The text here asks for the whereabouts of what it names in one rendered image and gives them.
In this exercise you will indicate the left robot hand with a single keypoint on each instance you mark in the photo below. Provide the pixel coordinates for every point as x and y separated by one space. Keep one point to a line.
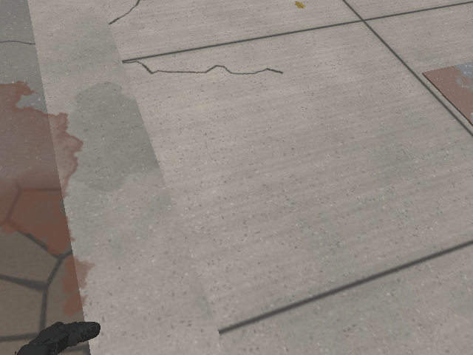
59 336

